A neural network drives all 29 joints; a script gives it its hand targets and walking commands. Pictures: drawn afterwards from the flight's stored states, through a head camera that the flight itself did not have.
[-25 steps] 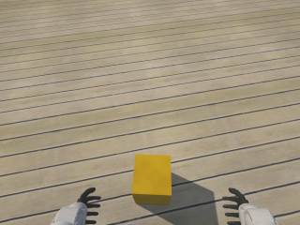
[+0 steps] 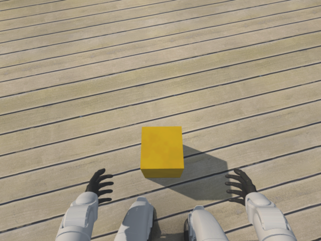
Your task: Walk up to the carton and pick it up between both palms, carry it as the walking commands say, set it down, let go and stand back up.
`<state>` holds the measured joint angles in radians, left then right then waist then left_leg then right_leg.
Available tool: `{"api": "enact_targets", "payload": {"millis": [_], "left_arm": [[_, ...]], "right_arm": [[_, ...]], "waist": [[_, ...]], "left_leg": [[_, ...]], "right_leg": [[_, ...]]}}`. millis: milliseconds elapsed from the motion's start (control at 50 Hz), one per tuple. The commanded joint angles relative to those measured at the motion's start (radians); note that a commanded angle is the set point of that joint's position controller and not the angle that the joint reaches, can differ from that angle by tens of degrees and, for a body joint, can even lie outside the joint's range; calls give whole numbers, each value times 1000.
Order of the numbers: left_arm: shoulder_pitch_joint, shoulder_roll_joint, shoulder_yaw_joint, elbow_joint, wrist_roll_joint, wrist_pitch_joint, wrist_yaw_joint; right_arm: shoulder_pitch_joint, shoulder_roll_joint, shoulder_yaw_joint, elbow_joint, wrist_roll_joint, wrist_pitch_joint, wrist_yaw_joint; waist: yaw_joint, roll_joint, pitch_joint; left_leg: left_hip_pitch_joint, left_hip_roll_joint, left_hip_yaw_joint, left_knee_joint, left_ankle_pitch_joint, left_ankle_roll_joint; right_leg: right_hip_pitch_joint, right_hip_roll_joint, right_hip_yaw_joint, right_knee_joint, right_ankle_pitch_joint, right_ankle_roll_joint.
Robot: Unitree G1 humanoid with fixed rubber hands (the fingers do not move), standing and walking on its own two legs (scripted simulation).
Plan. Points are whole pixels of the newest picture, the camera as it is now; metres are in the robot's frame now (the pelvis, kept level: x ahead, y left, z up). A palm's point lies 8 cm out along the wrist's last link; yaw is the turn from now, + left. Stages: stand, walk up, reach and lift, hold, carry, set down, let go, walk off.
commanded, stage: reach and lift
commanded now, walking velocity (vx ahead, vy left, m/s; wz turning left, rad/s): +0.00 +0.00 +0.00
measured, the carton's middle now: (162, 153) +0.47 +0.05 -0.58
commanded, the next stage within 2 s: none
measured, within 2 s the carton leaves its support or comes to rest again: neither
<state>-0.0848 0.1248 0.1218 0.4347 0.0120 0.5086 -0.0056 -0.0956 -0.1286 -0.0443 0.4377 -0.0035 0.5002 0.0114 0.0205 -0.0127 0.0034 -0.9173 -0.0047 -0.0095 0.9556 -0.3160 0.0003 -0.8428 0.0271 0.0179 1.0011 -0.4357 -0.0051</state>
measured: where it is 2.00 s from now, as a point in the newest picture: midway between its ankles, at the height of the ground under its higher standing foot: outside the picture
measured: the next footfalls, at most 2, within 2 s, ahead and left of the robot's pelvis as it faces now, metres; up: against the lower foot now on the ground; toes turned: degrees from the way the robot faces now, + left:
none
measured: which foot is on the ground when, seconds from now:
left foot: down 0.00-1.00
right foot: down 0.00-1.00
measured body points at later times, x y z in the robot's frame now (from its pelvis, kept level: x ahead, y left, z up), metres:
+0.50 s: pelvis -0.03 +0.01 -0.03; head +0.19 +0.02 +0.36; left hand +0.37 +0.21 -0.14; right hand +0.39 -0.16 -0.14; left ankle +0.08 +0.12 -0.67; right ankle +0.03 -0.12 -0.67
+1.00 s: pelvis +0.00 +0.01 -0.04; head +0.31 +0.01 +0.28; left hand +0.50 +0.22 -0.16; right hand +0.51 -0.15 -0.17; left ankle +0.08 +0.12 -0.67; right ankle +0.03 -0.12 -0.67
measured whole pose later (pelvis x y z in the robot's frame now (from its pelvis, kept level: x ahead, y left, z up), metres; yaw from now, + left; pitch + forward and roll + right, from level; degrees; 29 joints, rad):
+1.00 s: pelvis +0.00 +0.01 -0.04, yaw -3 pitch +46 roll -1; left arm -1.03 0.20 0.41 0.85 0.07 0.07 -0.02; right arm -1.04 -0.16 -0.27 0.83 -0.06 0.09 -0.09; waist 0.06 -0.02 -0.06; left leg -1.54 -0.01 -0.02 1.00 -0.26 0.00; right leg -1.48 0.05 0.05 1.04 -0.36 0.02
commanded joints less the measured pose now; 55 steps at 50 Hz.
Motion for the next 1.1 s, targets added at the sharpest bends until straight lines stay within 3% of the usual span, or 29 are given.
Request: {"api": "enact_targets", "payload": {"millis": [0, 120, 220, 360, 460, 620, 780, 900, 1000, 1080], "left_arm": [[-178, 48, 12, -104, -6, 15, 12], [-444, 40, 27, -20, -6, 34, 46], [-613, 47, 76, 99, 19, -5, 64], [-788, 79, 129, 208, 39, -127, 69], [-871, 110, 156, 256, 35, -224, 60], [-966, 150, 185, 302, 13, -362, 29], [-1082, 178, 228, 319, 15, -436, 12], [-1103, 182, 275, 322, 40, -451, -3], [-1097, 172, 323, 325, 77, -460, -24], [-1111, 157, 344, 361, 99, -457, -33]], "right_arm": [[-186, -105, -43, -70, -4, 9, 2], [-473, -119, -85, 73, -5, 3, -1], [-661, -112, -121, 206, -8, -34, -25], [-816, -112, -168, 277, -25, -133, -65], [-901, -106, -170, 290, -20, -216, -88], [-996, -109, -189, 325, -8, -343, -105], [-1097, -126, -205, 346, -6, -420, -103], [-1124, -108, -223, 302, -44, -429, -102], [-1130, -66, -246, 274, -85, -423, -99], [-1148, -47, -283, 316, -109, -412, -100]], "waist": [[-1, 22, -292], [10, 21, -305], [24, 21, -375], [19, 23, -572], [37, 3, -694], [46, 0, -854], [52, 19, -995], [62, 6, -1104], [74, -26, -1090], [73, -48, -978]], "left_leg": [[352, -18, 16, -96, -101, -15], [346, -4, -19, -94, -230, -29], [298, -5, -12, -78, -200, -33], [236, -20, 24, -28, -34, -41], [183, -32, 49, 5, 85, -38], [191, -38, 37, 42, 330, -25], [269, -34, -13, 90, 588, -21], [288, -36, -16, 91, 729, -16], [161, -46, 8, 96, 706, -13], [7, -55, 27, 139, 555, -12]], "right_leg": [[-44, 0, -30, -177, -78, -26], [-110, 1, -38, -130, -134, -26], [-139, 7, -36, -105, -99, -17], [-165, 28, -37, -83, -8, 1], [-172, 38, -34, -61, 45, 16], [-237, 57, -28, -28, 223, 40], [-376, 68, -21, -8, 376, 51], [-360, 69, -20, -18, 490, 62], [-331, 68, -18, 0, 531, 71], [-428, 71, -30, 51, 406, 74]]}}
